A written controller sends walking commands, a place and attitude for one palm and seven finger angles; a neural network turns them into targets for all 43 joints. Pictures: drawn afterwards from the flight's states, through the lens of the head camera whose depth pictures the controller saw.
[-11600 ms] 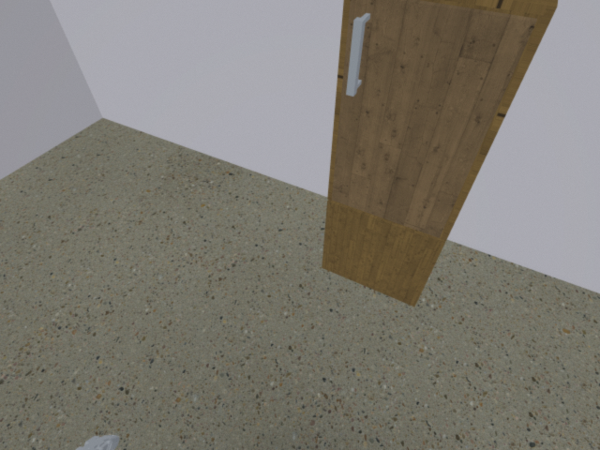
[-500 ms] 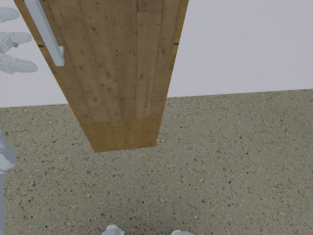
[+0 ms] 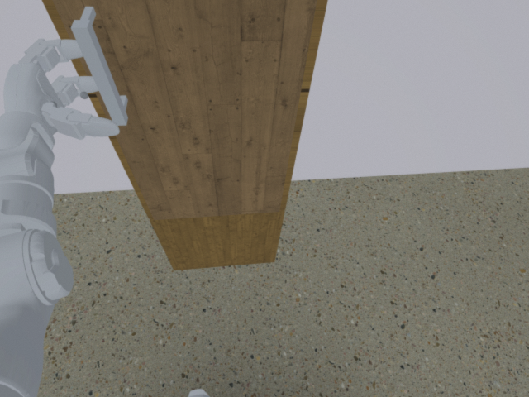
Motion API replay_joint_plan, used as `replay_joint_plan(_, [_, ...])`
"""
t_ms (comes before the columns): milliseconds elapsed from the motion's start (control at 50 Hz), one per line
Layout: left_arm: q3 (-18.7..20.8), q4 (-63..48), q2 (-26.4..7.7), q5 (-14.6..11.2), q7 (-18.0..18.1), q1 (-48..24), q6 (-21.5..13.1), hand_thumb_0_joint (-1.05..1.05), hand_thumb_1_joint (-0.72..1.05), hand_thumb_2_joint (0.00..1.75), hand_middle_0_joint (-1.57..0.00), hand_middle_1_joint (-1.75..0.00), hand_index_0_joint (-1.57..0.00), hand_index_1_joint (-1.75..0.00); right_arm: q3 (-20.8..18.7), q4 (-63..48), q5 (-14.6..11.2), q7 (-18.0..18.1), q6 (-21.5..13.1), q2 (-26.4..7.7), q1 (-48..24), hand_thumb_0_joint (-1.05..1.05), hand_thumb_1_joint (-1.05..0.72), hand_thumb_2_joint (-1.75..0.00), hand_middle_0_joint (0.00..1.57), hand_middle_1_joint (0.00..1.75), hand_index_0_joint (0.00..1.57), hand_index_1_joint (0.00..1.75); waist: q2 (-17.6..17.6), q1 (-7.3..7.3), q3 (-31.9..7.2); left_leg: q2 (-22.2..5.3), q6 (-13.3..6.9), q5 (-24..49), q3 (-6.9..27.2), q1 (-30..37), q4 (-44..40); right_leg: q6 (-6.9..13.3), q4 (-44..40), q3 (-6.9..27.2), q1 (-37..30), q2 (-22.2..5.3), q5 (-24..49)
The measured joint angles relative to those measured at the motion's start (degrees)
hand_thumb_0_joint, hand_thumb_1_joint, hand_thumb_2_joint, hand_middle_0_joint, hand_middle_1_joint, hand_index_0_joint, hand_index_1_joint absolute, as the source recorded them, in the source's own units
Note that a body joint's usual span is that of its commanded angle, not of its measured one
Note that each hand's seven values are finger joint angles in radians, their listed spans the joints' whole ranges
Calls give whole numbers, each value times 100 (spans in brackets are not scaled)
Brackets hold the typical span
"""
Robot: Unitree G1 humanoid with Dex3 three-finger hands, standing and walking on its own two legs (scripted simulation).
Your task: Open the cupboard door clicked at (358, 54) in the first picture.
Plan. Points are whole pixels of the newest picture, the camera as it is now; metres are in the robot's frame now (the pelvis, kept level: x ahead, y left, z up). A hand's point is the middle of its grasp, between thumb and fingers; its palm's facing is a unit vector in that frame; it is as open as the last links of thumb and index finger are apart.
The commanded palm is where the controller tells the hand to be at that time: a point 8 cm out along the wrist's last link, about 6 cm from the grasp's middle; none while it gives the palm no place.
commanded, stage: slide the fingers in behind the handle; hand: left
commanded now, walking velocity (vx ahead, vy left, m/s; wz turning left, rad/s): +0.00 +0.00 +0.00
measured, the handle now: (106, 71) +0.57 +0.20 +0.16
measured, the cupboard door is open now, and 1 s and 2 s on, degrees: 0 0 0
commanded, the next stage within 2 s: close the thumb around the handle in 0.92 s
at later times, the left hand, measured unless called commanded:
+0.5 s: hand (107, 90) +0.52 +0.19 +0.17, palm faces +0.03 -1.00 +0.00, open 13.9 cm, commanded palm +0.49 +0.22 +0.16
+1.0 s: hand (104, 94) +0.51 +0.19 +0.16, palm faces +0.04 -1.00 +0.01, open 14.0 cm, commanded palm +0.49 +0.23 +0.16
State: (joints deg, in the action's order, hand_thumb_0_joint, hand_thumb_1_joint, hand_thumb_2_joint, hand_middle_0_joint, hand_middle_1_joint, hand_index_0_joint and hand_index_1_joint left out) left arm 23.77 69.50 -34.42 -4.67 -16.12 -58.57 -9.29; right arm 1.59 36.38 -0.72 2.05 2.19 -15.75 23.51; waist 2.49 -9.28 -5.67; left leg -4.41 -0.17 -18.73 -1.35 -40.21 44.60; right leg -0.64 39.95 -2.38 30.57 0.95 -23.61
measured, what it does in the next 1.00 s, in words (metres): stands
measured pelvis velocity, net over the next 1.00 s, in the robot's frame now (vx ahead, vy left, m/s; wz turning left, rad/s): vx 0.00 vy -0.01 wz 0.00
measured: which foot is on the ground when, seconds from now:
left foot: down 0.00-1.00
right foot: down 0.00-1.00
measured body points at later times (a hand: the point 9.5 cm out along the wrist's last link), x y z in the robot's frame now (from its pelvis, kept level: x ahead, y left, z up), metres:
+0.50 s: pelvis -0.01 -0.01 +0.00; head +0.08 +0.00 +0.44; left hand +0.51 +0.24 +0.17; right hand -0.05 -0.28 -0.11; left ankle +0.02 +0.12 -0.71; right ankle -0.05 -0.13 -0.71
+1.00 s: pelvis +0.00 -0.01 +0.00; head +0.08 +0.01 +0.44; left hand +0.51 +0.24 +0.17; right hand -0.01 -0.28 -0.11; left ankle +0.02 +0.12 -0.71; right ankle -0.05 -0.13 -0.71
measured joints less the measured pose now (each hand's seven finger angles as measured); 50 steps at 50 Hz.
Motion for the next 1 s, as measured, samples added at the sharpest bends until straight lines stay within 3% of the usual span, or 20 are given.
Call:
replay_joint_plan(280, [-115, 369, -165, 45, 57, -365, -57, -2, -50, 30, -30, -120, -30, -120, -42, 146, -7, 64, -88, -133, 165, 1, -90, -90, 21, 30, 20, 30, -20, -144, 116, -38, 66, 118, 96, -145, -17, 74, 55, -82, 154, 55, 51])
replay_joint_plan(460, [-31, 256, -26, 31, 177, -372, -84, -2, -50, 30, -30, -120, -31, -121, -74, 231, 33, 10, -99, -106, 353, 1, -90, -90, 21, 30, 20, 30, -13, -167, 90, -56, 71, 124, 57, -163, -57, 79, 29, -40, 198, 69, 67])
replay_joint_plan(640, [-112, 73, 276, 16, 321, -185, -17, -2, -50, 30, -30, -120, -31, -121, -63, 238, 41, -58, -89, -7, 322, 1, -90, -90, 21, 30, 20, 30, 25, -91, 35, -38, 60, 94, 28, -9, -100, 66, -25, -13, 46, 49, 51])
replay_joint_plan(760, [8, 127, 221, 117, 414, -146, -89, -2, -50, 30, -30, -120, -30, -120, -43, 109, 48, -49, -144, 17, 163, 1, -90, -90, 21, 30, 20, 30, 25, -121, 40, -37, 52, 85, -11, 6, -92, 57, 12, 26, 60, 41, 40])
replay_joint_plan(1000, [-210, 100, 220, -2, 306, -201, -117, -2, -50, 30, -30, -120, -30, -120, -79, 141, 18, -10, -143, -47, 101, 1, -90, -90, 21, 30, 20, 30, -24, -35, 57, -3, 41, 67, 41, -37, -45, 44, 23, -24, 59, 18, 19])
